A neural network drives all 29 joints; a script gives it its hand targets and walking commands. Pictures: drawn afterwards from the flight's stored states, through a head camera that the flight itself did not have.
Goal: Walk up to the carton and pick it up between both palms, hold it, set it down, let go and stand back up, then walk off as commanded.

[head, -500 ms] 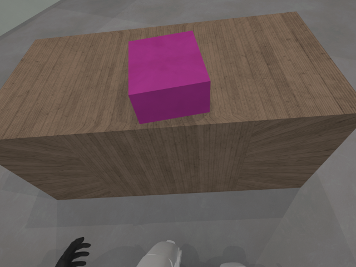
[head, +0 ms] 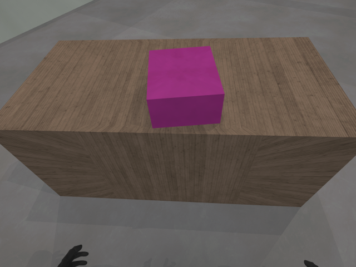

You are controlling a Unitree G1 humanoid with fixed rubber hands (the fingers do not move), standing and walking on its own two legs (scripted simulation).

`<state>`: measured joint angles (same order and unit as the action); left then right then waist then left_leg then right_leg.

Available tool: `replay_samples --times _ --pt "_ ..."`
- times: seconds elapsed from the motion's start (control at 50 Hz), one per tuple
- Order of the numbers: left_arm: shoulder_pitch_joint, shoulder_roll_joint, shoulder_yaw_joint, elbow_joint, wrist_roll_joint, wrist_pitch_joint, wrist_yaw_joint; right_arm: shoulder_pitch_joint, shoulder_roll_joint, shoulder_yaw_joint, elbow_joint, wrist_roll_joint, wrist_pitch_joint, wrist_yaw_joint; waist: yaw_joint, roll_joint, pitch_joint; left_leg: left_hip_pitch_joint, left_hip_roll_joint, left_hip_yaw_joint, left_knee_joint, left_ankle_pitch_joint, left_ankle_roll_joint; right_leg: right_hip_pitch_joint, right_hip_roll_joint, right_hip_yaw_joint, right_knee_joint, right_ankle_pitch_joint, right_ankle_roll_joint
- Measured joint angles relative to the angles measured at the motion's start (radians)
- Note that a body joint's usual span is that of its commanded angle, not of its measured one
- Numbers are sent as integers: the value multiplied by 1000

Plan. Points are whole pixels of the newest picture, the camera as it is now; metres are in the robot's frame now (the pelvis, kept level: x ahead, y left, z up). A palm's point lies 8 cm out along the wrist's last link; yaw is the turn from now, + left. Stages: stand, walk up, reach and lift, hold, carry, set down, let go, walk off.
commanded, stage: walk off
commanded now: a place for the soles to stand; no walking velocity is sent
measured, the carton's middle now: (182, 85) +0.75 +0.03 -0.06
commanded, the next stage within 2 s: stand in 0.08 s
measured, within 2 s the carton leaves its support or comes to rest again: neither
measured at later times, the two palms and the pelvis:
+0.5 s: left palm out of the picture +0.11 +0.30 -0.10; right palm out of the picture +0.09 -0.30 -0.11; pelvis +0.01 +0.01 +0.01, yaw -2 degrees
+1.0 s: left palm out of the picture +0.12 +0.29 -0.10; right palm out of the picture +0.07 -0.31 -0.11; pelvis +0.01 -0.01 +0.01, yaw -4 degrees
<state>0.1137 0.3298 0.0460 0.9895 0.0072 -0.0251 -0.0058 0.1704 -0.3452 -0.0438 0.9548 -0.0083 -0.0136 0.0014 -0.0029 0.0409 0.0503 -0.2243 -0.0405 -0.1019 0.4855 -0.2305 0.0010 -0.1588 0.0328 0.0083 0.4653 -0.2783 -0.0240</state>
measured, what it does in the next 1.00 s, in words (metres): stands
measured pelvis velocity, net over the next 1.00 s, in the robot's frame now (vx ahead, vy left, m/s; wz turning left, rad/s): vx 0.01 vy -0.01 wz -0.06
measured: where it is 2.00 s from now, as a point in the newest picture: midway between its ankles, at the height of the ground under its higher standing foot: outside the picture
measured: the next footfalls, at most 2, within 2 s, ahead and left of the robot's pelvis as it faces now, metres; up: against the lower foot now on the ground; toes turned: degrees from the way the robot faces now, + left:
none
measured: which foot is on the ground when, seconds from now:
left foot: down 0.00-1.00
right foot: down 0.00-1.00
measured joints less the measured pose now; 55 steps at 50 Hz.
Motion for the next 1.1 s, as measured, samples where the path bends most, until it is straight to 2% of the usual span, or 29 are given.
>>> replay_samples --times 0.24,0.44,1.1 --pt "-47 8 -17 67 -7 11 -2 -69 -3 32 56 0 -6 -3 16 -4 34 67 -1 30 -101 42 10 49 -10 31 -79 40 13" --pt "-57 11 -36 125 -7 20 -3 -90 -24 42 103 1 -5 -7 6 -15 40 94 5 41 -145 60 9 70 -8 43 -120 60 13" --pt "-47 24 -47 135 -7 15 3 -63 -34 52 131 0 -1 -6 -6 -9 23 107 40 56 -164 61 -16 78 21 57 -147 78 -9"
